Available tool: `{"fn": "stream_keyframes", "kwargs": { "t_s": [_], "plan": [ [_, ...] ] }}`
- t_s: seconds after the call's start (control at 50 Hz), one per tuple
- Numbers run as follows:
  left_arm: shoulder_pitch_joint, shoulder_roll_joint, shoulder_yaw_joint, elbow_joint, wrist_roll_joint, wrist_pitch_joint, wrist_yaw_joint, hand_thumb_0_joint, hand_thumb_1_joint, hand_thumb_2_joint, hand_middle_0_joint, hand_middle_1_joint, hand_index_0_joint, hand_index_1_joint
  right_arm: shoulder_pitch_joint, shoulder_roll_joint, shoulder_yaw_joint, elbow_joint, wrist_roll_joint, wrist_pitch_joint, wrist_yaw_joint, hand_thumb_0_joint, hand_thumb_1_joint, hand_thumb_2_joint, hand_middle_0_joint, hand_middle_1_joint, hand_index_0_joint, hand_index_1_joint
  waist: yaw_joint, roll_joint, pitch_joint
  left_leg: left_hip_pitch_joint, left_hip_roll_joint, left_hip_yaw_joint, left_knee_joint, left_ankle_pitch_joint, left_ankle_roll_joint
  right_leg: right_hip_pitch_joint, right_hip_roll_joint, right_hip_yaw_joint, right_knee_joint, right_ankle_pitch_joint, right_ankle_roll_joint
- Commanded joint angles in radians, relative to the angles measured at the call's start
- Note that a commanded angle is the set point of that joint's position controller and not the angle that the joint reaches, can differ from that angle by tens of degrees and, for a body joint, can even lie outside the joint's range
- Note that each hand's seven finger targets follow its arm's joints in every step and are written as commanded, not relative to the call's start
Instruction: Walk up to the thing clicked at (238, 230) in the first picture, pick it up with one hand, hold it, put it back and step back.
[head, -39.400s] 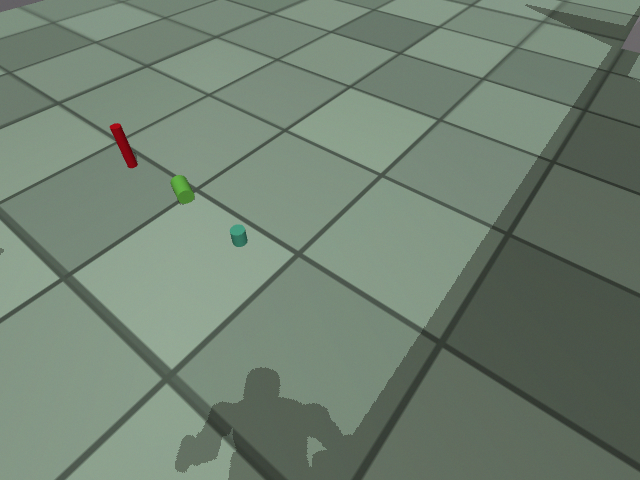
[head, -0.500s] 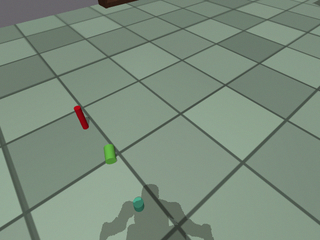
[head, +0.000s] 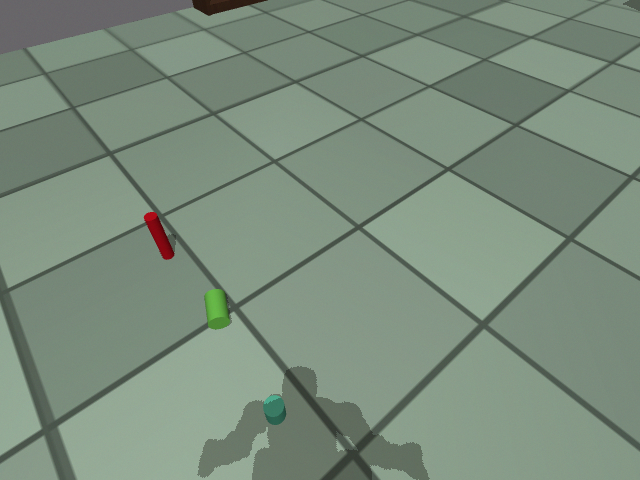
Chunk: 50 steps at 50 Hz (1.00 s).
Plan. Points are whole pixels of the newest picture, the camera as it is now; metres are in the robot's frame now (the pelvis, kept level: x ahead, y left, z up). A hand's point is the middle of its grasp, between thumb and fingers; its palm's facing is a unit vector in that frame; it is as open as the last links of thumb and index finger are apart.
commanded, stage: stand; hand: left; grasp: from above
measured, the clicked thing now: (274, 410) +0.46 +0.17 -0.75
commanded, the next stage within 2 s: step back in 0.84 s
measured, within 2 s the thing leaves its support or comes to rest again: neither
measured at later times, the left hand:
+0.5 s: hand out of the picture +0.07 +0.25 -0.16, palm faces +0.01 -0.94 -0.34, open 7.3 cm
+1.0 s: hand out of the picture +0.07 +0.27 -0.16, palm faces -0.01 -0.93 -0.37, open 7.3 cm
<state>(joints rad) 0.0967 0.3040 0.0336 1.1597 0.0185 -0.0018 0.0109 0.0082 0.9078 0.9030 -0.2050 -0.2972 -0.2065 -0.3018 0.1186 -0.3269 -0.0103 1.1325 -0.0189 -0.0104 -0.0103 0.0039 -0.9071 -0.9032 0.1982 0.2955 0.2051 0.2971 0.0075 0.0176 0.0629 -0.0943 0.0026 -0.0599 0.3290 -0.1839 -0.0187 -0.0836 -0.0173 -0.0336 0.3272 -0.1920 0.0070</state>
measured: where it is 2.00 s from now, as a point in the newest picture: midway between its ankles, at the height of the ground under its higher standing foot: outside the picture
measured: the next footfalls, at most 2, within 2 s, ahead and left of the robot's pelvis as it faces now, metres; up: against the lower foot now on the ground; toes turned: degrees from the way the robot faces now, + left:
right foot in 1.56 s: -0.10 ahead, -0.06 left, +0.00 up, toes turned -1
left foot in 1.90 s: -0.19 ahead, +0.19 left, +0.00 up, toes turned -5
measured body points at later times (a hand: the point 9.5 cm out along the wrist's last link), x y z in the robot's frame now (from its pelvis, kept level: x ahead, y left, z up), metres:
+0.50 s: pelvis +0.00 +0.00 +0.00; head +0.01 -0.01 +0.45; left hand +0.07 +0.29 -0.13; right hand +0.07 -0.29 -0.14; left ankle +0.00 +0.13 -0.75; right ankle -0.01 -0.12 -0.75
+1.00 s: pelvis -0.02 +0.01 -0.01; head +0.03 +0.01 +0.44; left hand +0.07 +0.32 -0.14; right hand +0.06 -0.30 -0.14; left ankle -0.01 +0.13 -0.73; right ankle -0.01 -0.12 -0.75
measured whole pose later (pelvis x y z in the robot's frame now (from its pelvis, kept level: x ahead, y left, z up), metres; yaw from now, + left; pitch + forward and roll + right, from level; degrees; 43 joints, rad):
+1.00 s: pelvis -0.02 +0.01 -0.01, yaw -1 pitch -2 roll +0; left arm 0.08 0.34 0.06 1.03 0.01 0.01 0.01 0.01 0.91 0.90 -0.21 -0.30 -0.21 -0.30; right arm 0.07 -0.38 -0.03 1.04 -0.01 0.03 0.01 0.00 -0.91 -0.90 0.20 0.30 0.21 0.30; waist 0.00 0.01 0.16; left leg -0.30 -0.03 -0.06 0.69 -0.38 0.02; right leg -0.20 -0.03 -0.02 0.45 -0.21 0.00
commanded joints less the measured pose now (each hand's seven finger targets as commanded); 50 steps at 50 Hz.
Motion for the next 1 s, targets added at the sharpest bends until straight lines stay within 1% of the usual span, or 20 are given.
{"fn": "stream_keyframes", "kwargs": {
  "t_s": [0.0,0.08,0.16,0.26,0.32,0.4,0.48,0.56,0.6,0.68,0.74,0.8,0.82,0.84,0.88,0.9,0.92,0.94,0.96,0.98],
  "plan": [
    [-0.044,0.212,0.039,-0.057,-0.003,-0.022,0.013,0.0,0.9,0.9,-0.2,-0.3,-0.2,-0.301,-0.035,-0.195,-0.036,-0.06,0.002,-0.019,-0.017,0.0,-0.9,-0.9,0.2,0.3,0.2,0.3,0.002,-0.021,-0.082,-0.023,0.109,-0.066,-0.041,0.167,0.039,0.034,-0.108,0.088,-0.047,0.127,-0.023],
    [-0.035,0.215,0.037,-0.055,-0.004,-0.024,0.011,0.0,0.9,0.9,-0.2,-0.3,-0.2,-0.301,-0.032,-0.198,-0.034,-0.056,0.003,-0.021,-0.016,0.0,-0.9,-0.9,0.2,0.3,0.2,0.3,0.003,-0.011,-0.083,-0.017,0.108,-0.065,-0.039,0.18,0.038,0.036,-0.107,0.086,-0.045,0.145,-0.02],
    [-0.04,0.217,0.035,-0.053,-0.007,-0.023,0.007,0.0,0.9,0.9,-0.2,-0.3,-0.2,-0.301,-0.016,-0.198,-0.03,-0.05,0.003,-0.018,-0.015,0.0,-0.9,-0.9,0.2,0.3,0.2,0.3,-0.004,-0.008,-0.063,-0.042,0.104,-0.063,-0.054,0.119,0.037,0.028,-0.106,0.092,-0.055,0.095,-0.02],
    [-0.034,0.219,0.033,-0.057,-0.006,-0.024,0.007,0.0,0.9,0.9,-0.2,-0.3,-0.2,-0.301,-0.028,-0.201,-0.031,-0.055,0.003,-0.021,-0.014,0.0,-0.9,-0.9,0.2,0.3,0.2,0.3,0.001,-0.009,-0.084,-0.016,0.109,-0.064,-0.045,0.172,0.037,0.025,-0.108,0.087,-0.045,0.129,-0.025],
    [-0.037,0.225,0.034,-0.058,-0.007,-0.025,0.007,0.0,0.9,0.9,-0.2,-0.3,-0.2,-0.3,-0.025,-0.204,-0.031,-0.051,0.003,-0.019,-0.012,0.0,-0.9,-0.9,0.2,0.3,0.2,0.3,0.0,-0.021,-0.073,-0.038,0.108,-0.068,-0.052,0.135,0.037,0.03,-0.108,0.09,-0.051,0.097,-0.023],
    [-0.035,0.227,0.033,-0.059,-0.008,-0.027,0.007,0.0,0.9,0.9,-0.2,-0.3,-0.2,-0.3,-0.023,-0.207,-0.028,-0.054,0.004,-0.022,-0.013,0.0,-0.9,-0.9,0.2,0.3,0.2,0.3,-0.001,-0.014,-0.089,-0.017,0.111,-0.064,-0.041,0.2,0.038,0.041,-0.113,0.09,-0.038,0.175,-0.024],
    [-0.032,0.224,0.032,-0.059,-0.011,-0.026,0.007,0.0,0.9,0.9,-0.2,-0.3,-0.2,-0.3,-0.023,-0.211,-0.028,-0.053,0.005,-0.023,-0.014,0.0,-0.9,-0.9,0.2,0.3,0.2,0.3,-0.001,-0.02,-0.095,-0.003,0.113,-0.059,-0.035,0.227,0.038,0.042,-0.113,0.092,-0.037,0.201,-0.024],
    [-0.033,0.224,0.028,-0.062,-0.008,-0.024,0.006,0.0,0.9,0.9,-0.2,-0.3,-0.2,-0.3,-0.026,-0.207,-0.027,-0.054,0.004,-0.02,-0.011,0.0,-0.9,-0.9,0.2,0.3,0.2,0.3,-0.001,-0.024,-0.06,-0.034,0.109,-0.065,-0.058,0.142,0.034,0.014,-0.106,0.088,-0.05,0.106,-0.022],
    [-0.029,0.224,0.028,-0.065,-0.008,-0.026,0.006,0.0,0.9,0.9,-0.2,-0.3,-0.2,-0.3,-0.029,-0.212,-0.027,-0.055,0.005,-0.021,-0.011,0.0,-0.9,-0.9,0.2,0.3,0.2,0.3,-0.001,-0.02,-0.076,-0.01,0.115,-0.064,-0.043,0.185,0.039,0.017,-0.111,0.092,-0.046,0.157,-0.022],
    [-0.03,0.231,0.029,-0.066,-0.01,-0.028,0.005,0.0,0.9,0.9,-0.2,-0.3,-0.2,-0.3,-0.027,-0.214,-0.027,-0.054,0.005,-0.022,-0.01,0.0,-0.9,-0.9,0.2,0.3,0.2,0.3,-0.003,-0.018,-0.085,-0.008,0.112,-0.057,-0.043,0.184,0.038,0.025,-0.114,0.097,-0.046,0.175,-0.024],
    [-0.026,0.231,0.027,-0.067,-0.008,-0.028,0.005,0.0,0.9,0.9,-0.2,-0.3,-0.2,-0.3,-0.032,-0.21,-0.027,-0.057,0.006,-0.02,-0.008,0.0,-0.9,-0.9,0.2,0.3,0.2,0.3,0.0,-0.028,-0.071,-0.016,0.111,-0.064,-0.057,0.151,0.035,0.012,-0.107,0.089,-0.052,0.122,-0.022],
    [-0.029,0.23,0.025,-0.071,-0.01,-0.031,0.005,0.0,0.9,0.9,-0.2,-0.3,-0.2,-0.3,-0.028,-0.218,-0.028,-0.058,0.006,-0.021,-0.008,0.0,-0.9,-0.9,0.2,0.3,0.2,0.3,-0.005,-0.019,-0.092,-0.005,0.115,-0.058,-0.039,0.188,0.038,0.03,-0.114,0.094,-0.049,0.174,-0.023],
    [-0.01,0.308,0.074,-0.095,-0.024,-0.024,0.011,0.0,0.9,0.9,-0.2,-0.3,-0.2,-0.3,-0.075,-0.254,-0.043,-0.079,0.008,-0.001,-0.001,0.0,-0.9,-0.9,0.2,0.3,0.2,0.3,0.002,-0.044,0.026,-0.099,0.081,-0.057,0.077,0.292,0.059,-0.051,-0.105,0.115,0.017,0.341,-0.032],
    [0.003,0.312,0.079,-0.111,-0.027,-0.022,0.015,0.0,0.9,0.9,-0.2,-0.3,-0.2,-0.3,-0.05,-0.232,-0.042,-0.095,0.016,0.005,-0.002,0.0,-0.9,-0.9,0.2,0.3,0.2,0.3,-0.006,-0.055,-0.001,-0.113,0.064,-0.03,0.138,0.303,0.055,-0.027,-0.123,0.117,0.035,0.416,-0.056],
    [0.004,0.326,0.089,-0.143,-0.025,-0.017,0.019,0.0,0.9,0.9,-0.2,-0.3,-0.2,-0.3,-0.022,-0.216,-0.044,-0.112,0.02,0.016,-0.001,0.0,-0.9,-0.9,0.2,0.3,0.2,0.3,-0.013,-0.095,-0.041,-0.13,0.002,0.011,0.265,0.176,0.042,-0.029,-0.196,0.187,0.015,0.457,-0.13],
    [-0.009,0.337,0.094,-0.167,-0.022,-0.016,0.021,0.0,0.9,0.9,-0.2,-0.3,-0.2,-0.3,-0.009,-0.215,-0.048,-0.118,0.02,0.024,0.0,0.0,-0.9,-0.9,0.2,0.3,0.2,0.3,-0.015,-0.132,-0.066,-0.141,-0.03,0.03,0.35,0.048,0.036,-0.048,-0.251,0.235,0.006,0.462,-0.179],
    [-0.043,0.337,0.096,-0.197,-0.016,-0.014,0.021,0.0,0.9,0.9,-0.2,-0.3,-0.2,-0.3,0.01,-0.214,-0.057,-0.126,0.017,0.034,0.003,0.0,-0.9,-0.9,0.2,0.3,0.2,0.3,-0.027,-0.174,-0.084,-0.148,-0.052,0.03,0.45,-0.192,0.04,-0.082,-0.306,0.274,-0.004,0.455,-0.223],
    [-0.06,0.334,0.097,-0.224,-0.003,-0.014,0.025,0.0,0.9,0.9,-0.2,-0.3,-0.2,-0.3,0.031,-0.22,-0.065,-0.136,0.013,0.042,0.005,0.0,-0.9,-0.9,0.2,0.3,0.2,0.3,-0.027,-0.193,-0.1,-0.18,-0.056,0.004,0.546,-0.323,0.049,-0.085,-0.342,0.3,0.013,0.447,-0.264],
    [-0.074,0.342,0.1,-0.25,0.005,-0.011,0.024,0.0,0.9,0.9,-0.2,-0.3,-0.2,-0.3,0.063,-0.229,-0.07,-0.147,0.009,0.05,0.009,0.0,-0.9,-0.9,0.2,0.3,0.2,0.3,-0.035,-0.198,-0.11,-0.173,-0.035,-0.02,0.587,-0.351,0.057,-0.128,-0.363,0.297,0.038,0.444,-0.275],
    [-0.109,0.337,0.102,-0.269,0.006,-0.008,0.026,0.0,0.9,0.9,-0.2,-0.3,-0.2,-0.3,0.088,-0.23,-0.073,-0.153,0.014,0.052,0.014,0.0,-0.9,-0.9,0.2,0.3,0.2,0.3,-0.057,-0.202,-0.116,-0.162,-0.013,-0.038,0.578,-0.349,0.067,-0.152,-0.346,0.255,0.061,0.428,-0.257]
  ]
}}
